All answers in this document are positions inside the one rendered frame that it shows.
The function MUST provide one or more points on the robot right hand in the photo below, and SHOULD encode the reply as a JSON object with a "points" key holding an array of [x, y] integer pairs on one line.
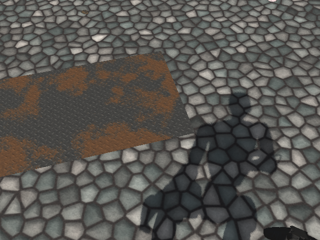
{"points": [[286, 233]]}

